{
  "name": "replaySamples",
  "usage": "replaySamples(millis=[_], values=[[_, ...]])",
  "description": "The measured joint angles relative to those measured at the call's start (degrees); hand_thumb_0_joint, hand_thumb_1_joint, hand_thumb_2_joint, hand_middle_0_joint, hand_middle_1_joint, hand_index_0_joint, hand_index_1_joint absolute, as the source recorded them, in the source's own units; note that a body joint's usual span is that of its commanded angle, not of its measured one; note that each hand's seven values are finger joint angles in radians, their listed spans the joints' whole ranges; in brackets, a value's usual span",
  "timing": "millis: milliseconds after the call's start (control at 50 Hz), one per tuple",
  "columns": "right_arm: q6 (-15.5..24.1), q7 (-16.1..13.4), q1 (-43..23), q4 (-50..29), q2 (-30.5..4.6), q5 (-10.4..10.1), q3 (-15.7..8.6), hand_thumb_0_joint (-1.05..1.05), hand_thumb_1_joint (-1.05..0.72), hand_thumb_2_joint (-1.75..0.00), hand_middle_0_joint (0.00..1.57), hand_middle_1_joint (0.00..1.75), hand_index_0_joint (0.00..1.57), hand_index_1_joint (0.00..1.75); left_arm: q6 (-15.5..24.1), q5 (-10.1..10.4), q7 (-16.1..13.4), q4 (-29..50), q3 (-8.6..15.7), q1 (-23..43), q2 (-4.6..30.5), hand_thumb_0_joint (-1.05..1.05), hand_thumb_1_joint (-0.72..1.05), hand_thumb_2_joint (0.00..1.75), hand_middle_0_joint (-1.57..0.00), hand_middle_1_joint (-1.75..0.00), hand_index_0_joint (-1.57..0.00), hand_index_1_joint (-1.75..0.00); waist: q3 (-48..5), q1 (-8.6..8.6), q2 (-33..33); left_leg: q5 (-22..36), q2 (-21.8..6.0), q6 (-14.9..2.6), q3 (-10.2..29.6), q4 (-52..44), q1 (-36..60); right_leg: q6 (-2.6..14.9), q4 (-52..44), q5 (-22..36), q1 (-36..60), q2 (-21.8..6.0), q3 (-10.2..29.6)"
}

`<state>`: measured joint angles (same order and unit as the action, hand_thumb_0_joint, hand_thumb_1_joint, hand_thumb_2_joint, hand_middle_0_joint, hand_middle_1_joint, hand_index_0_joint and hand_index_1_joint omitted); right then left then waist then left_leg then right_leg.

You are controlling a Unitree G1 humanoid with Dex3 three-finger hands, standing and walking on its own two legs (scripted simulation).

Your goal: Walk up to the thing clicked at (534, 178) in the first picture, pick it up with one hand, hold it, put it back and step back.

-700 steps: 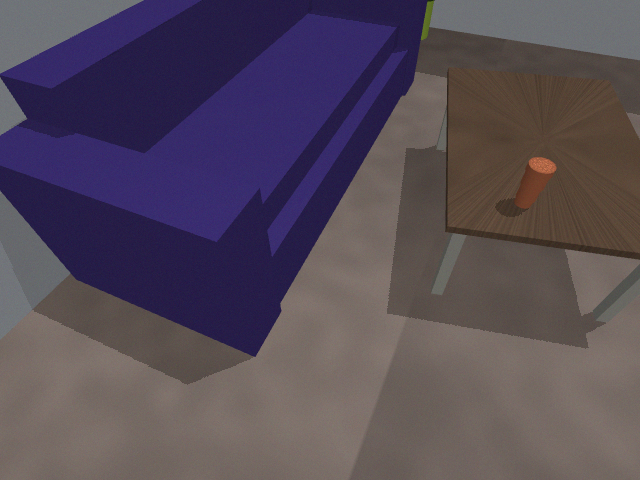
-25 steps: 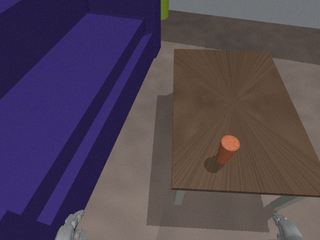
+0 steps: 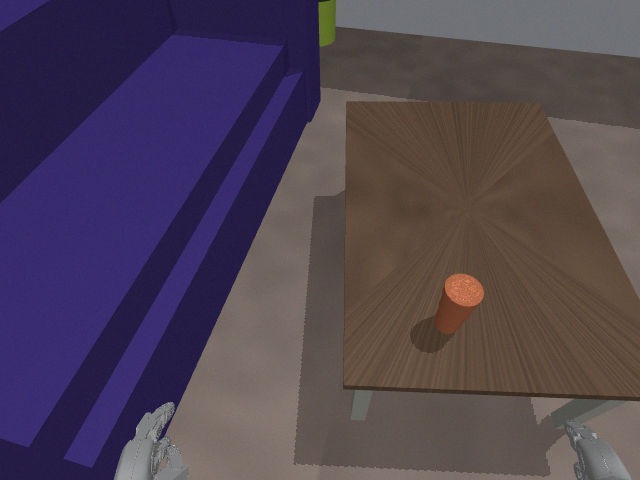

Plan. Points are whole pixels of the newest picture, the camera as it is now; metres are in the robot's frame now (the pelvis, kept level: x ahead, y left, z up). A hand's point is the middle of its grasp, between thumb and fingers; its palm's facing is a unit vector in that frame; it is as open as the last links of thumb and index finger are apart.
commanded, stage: go down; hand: right
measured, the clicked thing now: (454, 307) +0.48 -0.25 -0.26
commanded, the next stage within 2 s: approach in 1.98 s
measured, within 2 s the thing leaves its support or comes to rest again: neither
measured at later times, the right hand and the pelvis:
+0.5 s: hand (595, 457) +0.17 -0.31 -0.06, palm faces +0.19 +0.93 -0.32, open 17.3 cm; pelvis -0.03 +0.01 -0.01, yaw -1 degrees
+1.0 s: hand (639, 338) +0.29 -0.38 +0.00, palm faces +0.27 +0.95 -0.15, open 17.3 cm; pelvis -0.04 +0.00 -0.02, yaw +1 degrees
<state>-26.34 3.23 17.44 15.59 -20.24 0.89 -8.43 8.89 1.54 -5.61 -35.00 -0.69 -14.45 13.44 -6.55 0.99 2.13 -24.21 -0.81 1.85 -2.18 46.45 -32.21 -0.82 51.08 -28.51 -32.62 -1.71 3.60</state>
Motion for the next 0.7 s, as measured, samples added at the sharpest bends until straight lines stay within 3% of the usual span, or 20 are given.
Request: replaySamples(millis=[140,380,460,560,700], values=[[-0.49,0.36,2.0,-3.9,-1.22,-0.71,-2.56,0.0,0.47,-0.06,0.05,0.06,0.05,0.06,1.15,-0.19,-1.29,0.68,-0.22,-0.52,0.12,0.02,0.91,0.9,-0.19,-0.29,-0.2,-0.3,-0.47,-0.12,-0.26,-0.82,0.07,-0.27,-0.65,2.37,-2.04,-0.26,2.43,-0.67,-2.28,-0.04,0.74],[0.26,4.01,2.57,-5.15,-3.44,-2.43,-6.02,0.0,0.49,-0.06,0.05,0.06,0.05,0.06,3.57,-0.34,-3.71,0.46,-0.38,-1.04,0.55,0.02,0.9,0.9,-0.19,-0.29,-0.2,-0.29,-1.43,0.03,0.0,-1.04,0.09,-0.37,-1.16,4.56,-3.76,-0.34,4.92,-0.91,-4.32,0.01,1.38],[2.1,4.81,-2.27,-2.47,-4.87,-3.11,-8.22,-0.01,0.5,-0.06,0.05,0.06,0.05,0.06,4.63,-0.55,-4.35,-0.76,-0.85,-0.83,0.62,0.02,0.9,0.89,-0.19,-0.29,-0.2,-0.29,-0.69,-0.23,-0.73,-0.86,-0.01,-0.47,-1.33,5.43,-4.65,-0.44,5.74,-0.64,-5.27,0.14,1.6],[6.67,6.74,-12.35,4.16,-8.85,-4.58,-12.75,-0.01,0.51,-0.05,0.05,0.06,0.05,0.06,5.69,-0.81,-4.76,-2.85,-1.83,0.07,0.56,0.02,0.91,0.89,-0.19,-0.29,-0.2,-0.29,0.91,0.03,-1.66,-0.13,0.07,-0.65,-1.64,5.76,-5.86,-0.6,6.24,0.08,-6.66,0.1,1.97],[12.64,13.0,-25.8,20.34,-15.33,-5.68,-18.08,-0.01,0.49,-0.04,0.06,0.05,0.05,0.05,5.36,-1.29,-4.08,-3.94,-1.68,-0.31,1.62,0.02,0.91,0.88,-0.19,-0.29,-0.21,-0.29,1.21,1.78,-1.05,1.04,0.26,-0.55,-1.12,5.24,-8.0,-0.46,6.04,0.89,-8.73,-0.06,1.47]])
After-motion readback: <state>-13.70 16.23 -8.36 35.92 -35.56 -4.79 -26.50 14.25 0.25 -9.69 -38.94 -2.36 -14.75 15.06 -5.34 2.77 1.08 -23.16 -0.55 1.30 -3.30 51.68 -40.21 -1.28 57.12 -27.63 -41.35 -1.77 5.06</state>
